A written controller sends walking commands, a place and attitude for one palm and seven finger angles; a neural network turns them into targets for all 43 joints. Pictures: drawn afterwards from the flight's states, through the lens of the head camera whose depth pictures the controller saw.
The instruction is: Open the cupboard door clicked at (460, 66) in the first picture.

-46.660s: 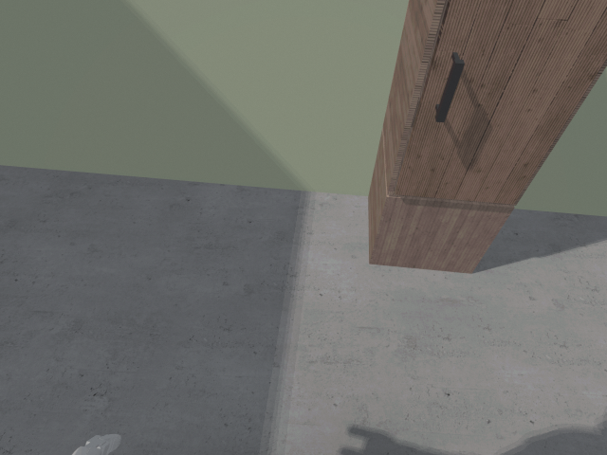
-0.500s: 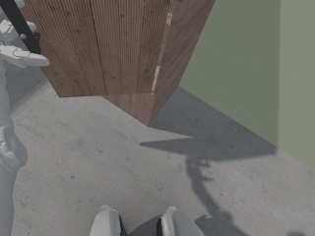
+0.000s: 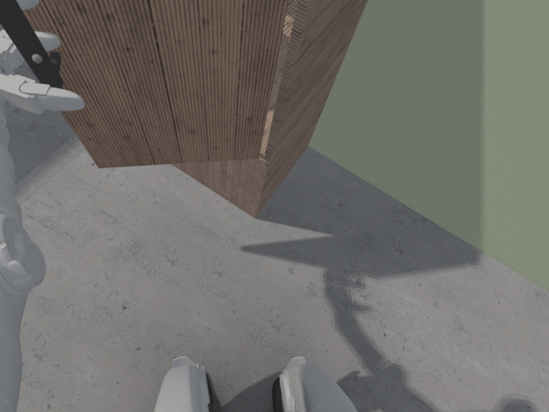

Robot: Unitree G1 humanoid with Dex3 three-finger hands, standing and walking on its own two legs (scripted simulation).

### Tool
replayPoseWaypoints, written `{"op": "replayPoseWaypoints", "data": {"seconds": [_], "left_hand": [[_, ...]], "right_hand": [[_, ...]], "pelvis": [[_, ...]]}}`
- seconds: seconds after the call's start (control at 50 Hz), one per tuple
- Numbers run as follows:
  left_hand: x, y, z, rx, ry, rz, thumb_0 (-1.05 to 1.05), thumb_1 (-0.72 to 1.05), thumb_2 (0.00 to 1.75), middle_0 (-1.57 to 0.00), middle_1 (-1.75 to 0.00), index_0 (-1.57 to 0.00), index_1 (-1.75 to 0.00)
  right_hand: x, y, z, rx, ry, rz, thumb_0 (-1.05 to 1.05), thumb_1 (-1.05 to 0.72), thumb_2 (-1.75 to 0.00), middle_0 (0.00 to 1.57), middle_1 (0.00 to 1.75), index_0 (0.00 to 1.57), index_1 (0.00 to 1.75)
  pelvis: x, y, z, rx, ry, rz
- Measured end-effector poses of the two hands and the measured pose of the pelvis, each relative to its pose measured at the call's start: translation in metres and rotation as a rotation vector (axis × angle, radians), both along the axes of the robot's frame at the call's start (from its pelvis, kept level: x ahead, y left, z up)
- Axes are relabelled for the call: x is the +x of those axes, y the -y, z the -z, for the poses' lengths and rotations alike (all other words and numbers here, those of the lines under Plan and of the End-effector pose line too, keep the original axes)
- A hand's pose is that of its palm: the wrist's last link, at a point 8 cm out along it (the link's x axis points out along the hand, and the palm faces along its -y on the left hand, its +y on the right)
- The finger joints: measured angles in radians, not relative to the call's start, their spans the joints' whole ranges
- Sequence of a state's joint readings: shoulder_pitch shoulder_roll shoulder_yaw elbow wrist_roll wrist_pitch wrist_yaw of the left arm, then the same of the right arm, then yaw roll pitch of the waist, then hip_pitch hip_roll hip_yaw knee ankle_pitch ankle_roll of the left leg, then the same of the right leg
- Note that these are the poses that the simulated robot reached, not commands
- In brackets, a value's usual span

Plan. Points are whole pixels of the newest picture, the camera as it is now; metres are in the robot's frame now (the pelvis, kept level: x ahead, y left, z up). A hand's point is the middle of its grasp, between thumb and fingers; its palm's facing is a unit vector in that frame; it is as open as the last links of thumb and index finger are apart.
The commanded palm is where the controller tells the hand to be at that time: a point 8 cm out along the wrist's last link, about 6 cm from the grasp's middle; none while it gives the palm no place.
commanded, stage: slide the fingers in behind the handle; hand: left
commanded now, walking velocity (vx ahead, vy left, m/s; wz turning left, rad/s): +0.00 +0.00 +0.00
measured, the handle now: (29, 29) +0.61 +0.24 +0.10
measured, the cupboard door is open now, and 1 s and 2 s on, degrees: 41 41 87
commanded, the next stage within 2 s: close the thumb around the handle in 0.08 s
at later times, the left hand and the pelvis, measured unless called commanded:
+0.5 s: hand (44, 56) +0.56 +0.22 +0.11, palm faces +0.04 -1.00 +0.01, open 11.1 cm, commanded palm +0.54 +0.25 +0.10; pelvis +0.00 +0.00 +0.00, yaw +0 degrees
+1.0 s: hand (47, 59) +0.56 +0.22 +0.11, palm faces +0.04 -1.00 +0.01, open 5.4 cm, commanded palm +0.54 +0.25 +0.10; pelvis +0.01 +0.00 +0.00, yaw +0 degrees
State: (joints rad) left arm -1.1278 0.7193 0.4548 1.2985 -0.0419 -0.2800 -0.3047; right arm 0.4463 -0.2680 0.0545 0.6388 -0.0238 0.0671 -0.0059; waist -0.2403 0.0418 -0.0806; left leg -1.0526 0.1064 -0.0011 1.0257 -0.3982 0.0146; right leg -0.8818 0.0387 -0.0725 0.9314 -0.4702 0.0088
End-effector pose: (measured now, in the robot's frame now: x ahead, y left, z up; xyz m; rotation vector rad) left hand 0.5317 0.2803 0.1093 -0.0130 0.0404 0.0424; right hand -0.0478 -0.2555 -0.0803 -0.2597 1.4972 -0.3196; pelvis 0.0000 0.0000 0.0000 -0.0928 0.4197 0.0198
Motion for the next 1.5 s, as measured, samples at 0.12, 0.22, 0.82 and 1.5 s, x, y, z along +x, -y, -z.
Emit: {"op": "replayPoseWaypoints", "data": {"seconds": [0.12, 0.22, 0.82, 1.5], "left_hand": [[0.001, 0.001, 0.000, 0.002, -0.002, 0.008, -0.01, -0.50, 0.30, -0.30, -1.20, -0.29, -1.20], [0.002, 0.004, 0.000, -0.003, -0.005, 0.007, -0.01, -0.50, 0.30, -0.30, -1.20, -0.30, -1.20], [0.004, 0.006, 0.003, 0.004, -0.008, 0.007, 0.01, 0.74, 0.83, -0.39, -1.33, -0.38, -1.34], [-0.101, 0.044, 0.009, -0.072, 0.062, -0.140, 0.01, 0.72, 0.74, -0.37, -1.35, -0.37, -1.34]], "right_hand": [[-0.005, -0.001, -0.001, 0.001, -0.016, 0.001, 0.00, -0.90, -0.89, 0.20, 0.30, 0.21, 0.30], [-0.004, -0.002, -0.002, 0.001, -0.014, -0.001, 0.00, -0.90, -0.89, 0.20, 0.30, 0.21, 0.30], [0.008, 0.001, 0.000, 0.002, 0.002, -0.012, 0.00, -0.90, -0.89, 0.20, 0.30, 0.21, 0.30], [0.112, 0.001, -0.003, 0.099, 0.311, -0.079, 0.00, -0.90, -0.89, 0.20, 0.30, 0.20, 0.30]], "pelvis": [[0.000, -0.001, 0.000, 0.000, -0.003, 0.000], [0.000, -0.002, -0.001, -0.001, -0.003, -0.001], [0.004, 0.000, -0.001, 0.001, -0.006, -0.003], [0.024, 0.001, -0.023, 0.045, 0.118, 0.021]]}}
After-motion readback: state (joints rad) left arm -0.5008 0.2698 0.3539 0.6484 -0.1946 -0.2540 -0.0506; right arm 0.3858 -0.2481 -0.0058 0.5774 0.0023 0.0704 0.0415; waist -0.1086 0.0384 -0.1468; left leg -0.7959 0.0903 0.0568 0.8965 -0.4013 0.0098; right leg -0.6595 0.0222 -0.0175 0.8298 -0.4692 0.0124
